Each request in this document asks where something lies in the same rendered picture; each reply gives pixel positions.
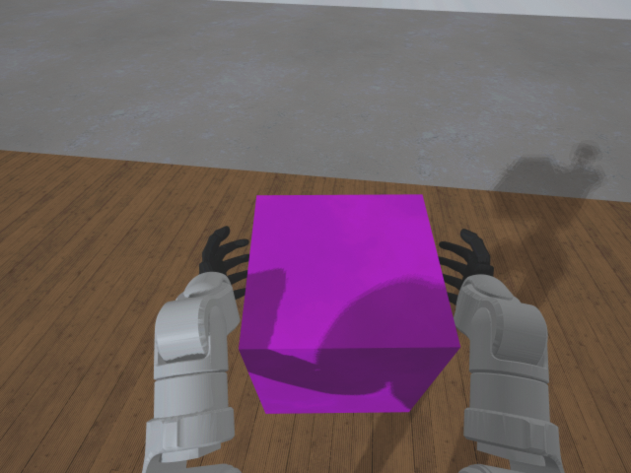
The left robot hand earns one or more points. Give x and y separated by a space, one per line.
213 254

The robot right forearm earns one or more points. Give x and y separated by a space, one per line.
508 413

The carton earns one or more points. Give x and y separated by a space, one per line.
346 308

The robot left forearm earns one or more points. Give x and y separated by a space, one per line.
191 412

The right robot hand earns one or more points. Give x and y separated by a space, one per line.
478 260

